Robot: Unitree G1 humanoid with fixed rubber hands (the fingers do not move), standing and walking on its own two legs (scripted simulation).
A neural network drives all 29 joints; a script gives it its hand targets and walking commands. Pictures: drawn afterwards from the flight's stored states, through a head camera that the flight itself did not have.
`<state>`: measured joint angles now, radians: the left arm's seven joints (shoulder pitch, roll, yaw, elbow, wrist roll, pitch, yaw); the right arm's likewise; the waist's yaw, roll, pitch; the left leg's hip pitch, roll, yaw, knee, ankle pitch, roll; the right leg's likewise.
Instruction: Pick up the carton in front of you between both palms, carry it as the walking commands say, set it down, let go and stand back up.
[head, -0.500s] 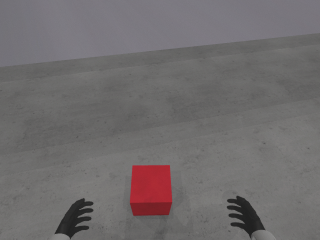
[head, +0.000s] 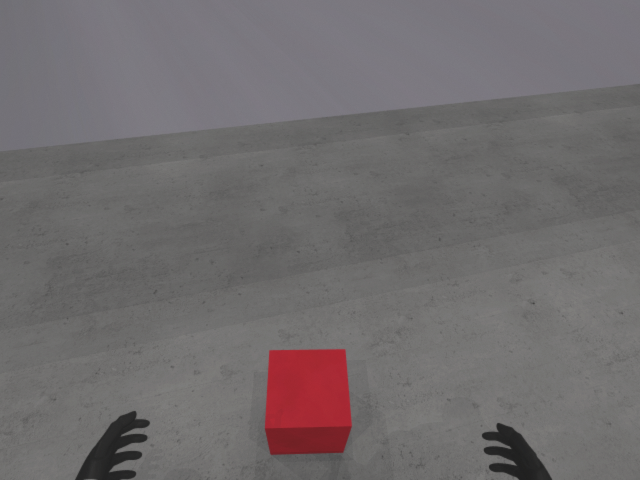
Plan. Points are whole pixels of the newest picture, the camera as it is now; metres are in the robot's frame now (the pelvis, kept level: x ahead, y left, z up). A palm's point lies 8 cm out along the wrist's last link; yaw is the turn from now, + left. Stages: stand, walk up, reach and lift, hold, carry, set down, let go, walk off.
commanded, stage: stand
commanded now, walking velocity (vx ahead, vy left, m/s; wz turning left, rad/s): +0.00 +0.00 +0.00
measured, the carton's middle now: (307, 402) +0.44 +0.02 -0.64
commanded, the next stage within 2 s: none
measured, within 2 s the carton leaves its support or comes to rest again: neither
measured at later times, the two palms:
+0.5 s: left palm out of the picture +0.14 +0.28 -0.09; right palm out of the picture +0.13 -0.29 -0.08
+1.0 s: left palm out of the picture +0.09 +0.29 -0.09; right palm out of the picture +0.09 -0.31 -0.08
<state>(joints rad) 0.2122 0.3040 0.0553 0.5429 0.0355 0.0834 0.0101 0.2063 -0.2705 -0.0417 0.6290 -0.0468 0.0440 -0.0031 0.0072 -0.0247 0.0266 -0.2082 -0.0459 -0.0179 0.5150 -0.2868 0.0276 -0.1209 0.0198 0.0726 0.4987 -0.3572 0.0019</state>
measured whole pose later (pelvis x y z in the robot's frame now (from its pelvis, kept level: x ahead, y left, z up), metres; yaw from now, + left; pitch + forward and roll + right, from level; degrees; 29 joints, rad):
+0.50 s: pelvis +0.01 +0.00 +0.00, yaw +0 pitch +0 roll +0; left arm 0.19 0.35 0.03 0.75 0.03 0.01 0.03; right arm 0.15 -0.33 -0.03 0.82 -0.03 0.00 -0.02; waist -0.01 -0.02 0.00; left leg -0.20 -0.04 -0.02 0.49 -0.28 0.02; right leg -0.10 0.03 0.07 0.45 -0.34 0.00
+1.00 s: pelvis -0.01 +0.00 +0.01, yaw +0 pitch -2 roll +0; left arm 0.18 0.37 0.02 0.89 0.02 -0.01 0.02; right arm 0.13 -0.36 -0.02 0.95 -0.03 -0.01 -0.02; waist -0.01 -0.02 0.02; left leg -0.16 -0.03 -0.02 0.41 -0.21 0.02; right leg -0.07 0.03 0.07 0.38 -0.27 0.00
